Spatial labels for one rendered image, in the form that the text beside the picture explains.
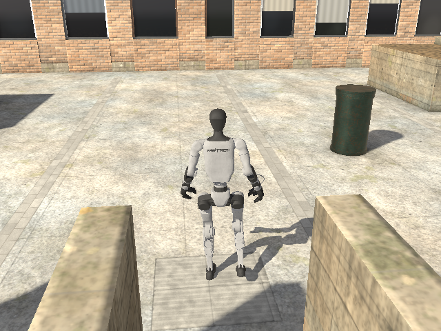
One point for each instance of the robot left hand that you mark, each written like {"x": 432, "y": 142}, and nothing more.
{"x": 183, "y": 192}

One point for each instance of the robot right hand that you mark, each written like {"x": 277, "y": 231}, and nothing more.
{"x": 259, "y": 193}

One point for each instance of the robot right thigh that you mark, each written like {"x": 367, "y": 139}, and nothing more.
{"x": 237, "y": 204}

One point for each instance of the robot right upper arm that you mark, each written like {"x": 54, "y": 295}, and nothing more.
{"x": 244, "y": 156}

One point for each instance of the robot right shin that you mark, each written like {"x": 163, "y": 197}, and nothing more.
{"x": 239, "y": 244}

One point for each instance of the robot left forearm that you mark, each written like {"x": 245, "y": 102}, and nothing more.
{"x": 186, "y": 181}

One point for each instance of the robot right forearm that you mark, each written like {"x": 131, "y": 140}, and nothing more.
{"x": 253, "y": 179}

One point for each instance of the robot left upper arm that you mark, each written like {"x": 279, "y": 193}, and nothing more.
{"x": 194, "y": 156}

